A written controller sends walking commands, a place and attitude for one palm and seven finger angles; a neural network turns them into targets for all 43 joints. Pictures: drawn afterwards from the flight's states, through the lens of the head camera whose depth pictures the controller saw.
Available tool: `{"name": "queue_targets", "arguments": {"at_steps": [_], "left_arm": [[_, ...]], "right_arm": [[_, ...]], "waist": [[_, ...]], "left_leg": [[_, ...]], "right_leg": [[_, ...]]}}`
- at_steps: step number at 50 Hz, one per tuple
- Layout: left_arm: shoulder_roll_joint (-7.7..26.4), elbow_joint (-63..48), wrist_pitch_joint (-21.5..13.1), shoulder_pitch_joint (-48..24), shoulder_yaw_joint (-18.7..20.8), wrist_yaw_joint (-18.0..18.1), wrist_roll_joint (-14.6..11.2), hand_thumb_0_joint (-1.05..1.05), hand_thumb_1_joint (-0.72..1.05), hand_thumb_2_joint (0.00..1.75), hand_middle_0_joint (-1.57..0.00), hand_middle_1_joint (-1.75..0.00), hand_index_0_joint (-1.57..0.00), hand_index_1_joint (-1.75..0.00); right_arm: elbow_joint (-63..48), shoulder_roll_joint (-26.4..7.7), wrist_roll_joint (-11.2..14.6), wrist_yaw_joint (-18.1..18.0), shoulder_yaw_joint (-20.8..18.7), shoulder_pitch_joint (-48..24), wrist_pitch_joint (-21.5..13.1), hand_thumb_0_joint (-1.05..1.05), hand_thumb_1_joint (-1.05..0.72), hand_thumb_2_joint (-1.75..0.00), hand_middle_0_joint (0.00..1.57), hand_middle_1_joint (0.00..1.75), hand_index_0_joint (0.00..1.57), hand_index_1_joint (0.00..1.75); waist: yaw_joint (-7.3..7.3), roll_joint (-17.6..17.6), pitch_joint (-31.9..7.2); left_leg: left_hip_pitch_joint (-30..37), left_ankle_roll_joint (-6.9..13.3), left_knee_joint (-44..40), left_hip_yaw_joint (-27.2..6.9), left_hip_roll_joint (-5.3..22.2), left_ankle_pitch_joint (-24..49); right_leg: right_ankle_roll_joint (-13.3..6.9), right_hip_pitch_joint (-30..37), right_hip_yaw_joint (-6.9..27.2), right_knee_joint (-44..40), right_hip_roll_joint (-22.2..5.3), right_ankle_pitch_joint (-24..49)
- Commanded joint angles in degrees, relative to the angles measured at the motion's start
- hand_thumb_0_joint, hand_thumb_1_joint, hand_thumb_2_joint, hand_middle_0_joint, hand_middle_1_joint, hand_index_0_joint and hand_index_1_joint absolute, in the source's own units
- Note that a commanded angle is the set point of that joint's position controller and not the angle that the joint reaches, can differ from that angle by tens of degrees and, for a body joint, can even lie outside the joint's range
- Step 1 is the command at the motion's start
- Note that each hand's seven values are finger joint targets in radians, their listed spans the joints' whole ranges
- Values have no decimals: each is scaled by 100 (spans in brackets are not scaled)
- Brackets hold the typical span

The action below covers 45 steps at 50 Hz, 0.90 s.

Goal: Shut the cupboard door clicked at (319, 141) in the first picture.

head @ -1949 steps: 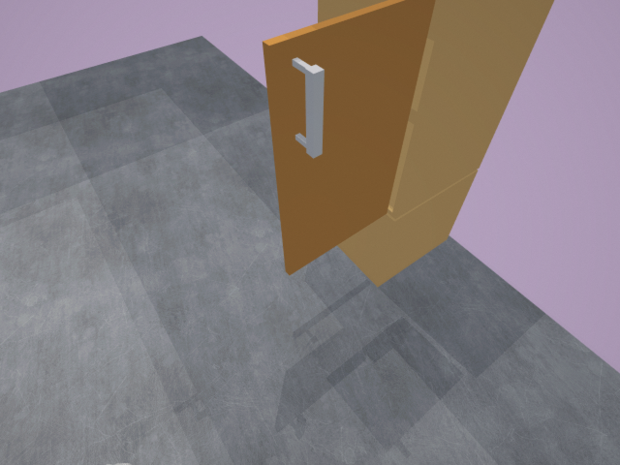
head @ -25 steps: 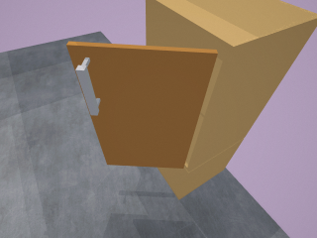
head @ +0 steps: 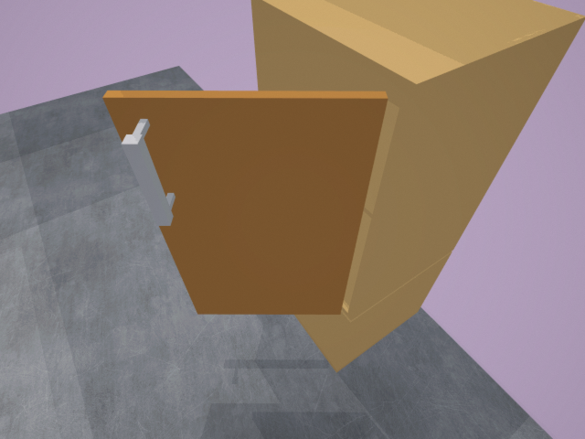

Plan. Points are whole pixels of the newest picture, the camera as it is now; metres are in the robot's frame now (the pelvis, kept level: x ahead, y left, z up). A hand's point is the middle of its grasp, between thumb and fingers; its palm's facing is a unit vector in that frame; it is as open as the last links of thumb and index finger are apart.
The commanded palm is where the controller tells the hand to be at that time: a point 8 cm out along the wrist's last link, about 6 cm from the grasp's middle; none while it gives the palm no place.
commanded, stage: raise the hand and make a fist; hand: left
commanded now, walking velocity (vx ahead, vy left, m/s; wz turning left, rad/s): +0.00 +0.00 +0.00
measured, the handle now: (154, 175) +0.43 +0.23 +0.14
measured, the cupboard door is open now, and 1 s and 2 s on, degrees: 56 56 56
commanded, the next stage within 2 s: bring the fist close to the handle in 1.98 s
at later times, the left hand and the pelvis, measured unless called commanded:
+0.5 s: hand out of the picture +0.11 +0.17 -0.05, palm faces +0.15 -0.99 +0.00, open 6.1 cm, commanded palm +0.11 +0.22 -0.01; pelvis -0.03 -0.03 -0.06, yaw +3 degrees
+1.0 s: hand (127, 386) +0.17 +0.20 +0.06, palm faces +0.18 -0.98 -0.07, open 3.8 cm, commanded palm +0.13 +0.23 +0.06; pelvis -0.02 -0.02 -0.04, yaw +3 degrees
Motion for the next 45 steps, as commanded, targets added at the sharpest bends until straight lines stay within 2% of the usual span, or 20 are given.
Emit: {"name": "queue_targets", "arguments": {"at_steps": [1,2,3,4,5,6,7,8,10,12,14,18,22,26,30,32,36,38,41,45], "left_arm": [[611,-150,-68,352,75,21,-36,0,90,90,-20,-30,-20,-30],[631,-143,-67,332,77,24,-36,0,90,90,-20,-30,-20,-30],[734,97,-115,820,104,243,39,0,90,90,-20,-30,-20,-30],[4266,-9159,-1726,-4593,2717,289,-600,0,90,90,-20,-30,-20,-30],[1089,-7123,-1148,-453,225,257,-683,0,90,90,-22,-32,-22,-32],[1297,-7284,-907,-295,642,515,-972,0,90,90,-24,-34,-24,-34],[-338,-5926,-290,1167,-204,435,-933,0,90,90,-25,-36,-25,-36],[320,-6803,-476,-66,177,497,-962,0,90,90,-27,-38,-27,-38],[342,-6200,-972,920,619,230,-966,0,90,90,-31,-42,-31,-42],[78,-5358,-1598,2387,813,-303,-1194,0,90,90,-35,-46,-35,-46],[-149,-5246,-2459,3081,876,-1083,-1522,0,90,90,-38,-50,-38,-50],[773,-5765,-3156,2834,1618,-2198,-1759,0,90,90,-46,-58,-46,-58],[1287,-7887,-3074,1151,1869,-1884,-1833,0,90,90,-53,-66,-53,-66],[988,-9421,-3741,-79,1133,-1487,-1781,0,90,90,-60,-74,-60,-74],[864,-8783,-3574,-29,566,-1844,-1750,0,90,90,-68,-82,-68,-82],[1089,-8096,-2855,405,728,-2056,-1706,0,90,90,-71,-86,-71,-86],[1477,-7502,-1029,1484,1521,-2078,-1791,0,90,90,-79,-94,-79,-94],[1422,-8177,-657,1403,1866,-1786,-2065,0,90,90,-82,-98,-82,-98],[1472,-8797,-937,1251,2369,-1170,-2259,0,90,90,-88,-104,-88,-104],[1118,-9024,-1769,962,1647,-1047,-1934,0,90,90,-95,-112,-95,-112]], "right_arm": [[-120,-522,10,-48,-81,249,-108,0,-90,-90,20,30,20,30],[-103,-554,12,-49,-87,212,-103,0,-90,-90,20,30,20,30],[-457,-692,89,-19,-132,-228,-95,0,-90,-90,20,30,20,30],[-2151,-2059,53,-650,-500,315,-1167,0,-90,-90,20,30,20,30],[-2111,-1069,377,-619,-58,-362,-1554,0,-90,-90,20,30,20,30],[-1928,-1270,227,-547,-81,-374,-1756,0,-90,-90,20,30,20,30],[-1826,-801,289,-357,-110,-403,-1810,0,-90,-90,20,30,20,30],[-2076,-1179,302,-248,-314,-267,-1860,0,-90,-90,20,30,20,30],[-2522,-1134,187,-160,-444,-478,-1922,0,-90,-90,20,30,20,30],[-2898,-1035,184,-30,-544,-627,-1859,0,-90,-90,20,30,20,30],[-3161,-1024,128,97,-622,-727,-1776,0,-90,-90,20,30,20,30],[-3908,-1177,176,176,-682,-1033,-1615,0,-90,-90,20,30,20,30],[-4345,-1089,162,16,-583,-933,-1588,0,-90,-90,20,30,20,30],[-4104,-1112,115,-87,-494,-518,-1723,0,-90,-90,20,30,20,30],[-3918,-1232,241,-227,-412,-479,-1820,0,-90,-90,20,30,20,30],[-4003,-1243,345,-313,-369,-509,-1716,0,-90,-90,20,30,20,30],[-4439,-1092,483,-373,-320,-878,-1339,0,-90,-90,20,30,20,30],[-4568,-924,463,-391,-246,-974,-1193,0,-90,-90,20,30,20,30],[-4474,-831,364,-370,-187,-919,-1197,0,-90,-90,20,30,20,30],[-4281,-928,310,-225,-202,-475,-1509,0,-90,-90,20,30,20,30]], "waist": [[31,-100,113],[39,-33,149],[220,-893,90],[-766,238,-2011],[-201,1935,-2630],[4,1916,-2645],[-116,1287,-1497],[-280,989,-779],[-91,-305,-14],[217,-1558,161],[394,-1961,-105],[543,-660,-828],[364,902,-1862],[-248,709,-2205],[-502,316,-1504],[-373,-6,-1255],[365,-294,-1555],[455,-468,-1614],[558,-548,-1630],[231,85,-1360]], "left_leg": [[-310,-33,-535,-714,759,993],[-328,-48,-527,-701,748,1001],[-591,-197,587,-514,933,1542],[1075,-135,696,-629,729,2718],[1361,-232,614,-511,423,3068],[1295,-448,295,-506,562,3691],[512,-486,117,-627,572,3212],[-193,-512,314,-798,496,2221],[-1227,-448,630,-780,330,1373],[-1962,-417,1026,-650,162,834],[-2559,-435,1559,-451,25,378],[-3088,-370,2239,-210,-147,39],[-2920,-217,2601,-296,-51,-117],[-2581,-106,3062,-613,141,-162],[-2964,-69,3106,-712,228,-676],[-3131,-52,2906,-688,204,-778],[-3057,-85,2416,-558,72,-556],[-2921,-147,2262,-525,64,-355],[-2736,-208,2077,-620,124,60],[-2374,-199,1851,-581,161,319]], "right_leg": [[-251,268,547,-387,-499,983],[-248,266,569,-399,-513,1012],[-82,279,692,-225,-770,3204],[-63,220,447,729,-218,2206],[-117,-278,-71,1108,219,888],[-179,-177,-162,633,203,370],[-92,-492,-231,568,92,238],[-98,-614,-205,470,28,485],[-131,-1036,-402,443,97,405],[-131,-1300,-451,726,137,169],[-120,-1523,-303,1199,98,107],[-179,-1444,259,1756,-121,281],[-205,-1921,386,2017,2,-595],[-162,-2573,362,2214,173,-536],[-142,-2699,425,1922,169,-1167],[-99,-2389,525,1571,109,-1390],[-23,-1232,734,1178,-106,-1394],[56,-896,663,1111,-174,-1046],[19,-584,433,1262,-62,-209],[-52,-1165,116,1468,98,245]]}}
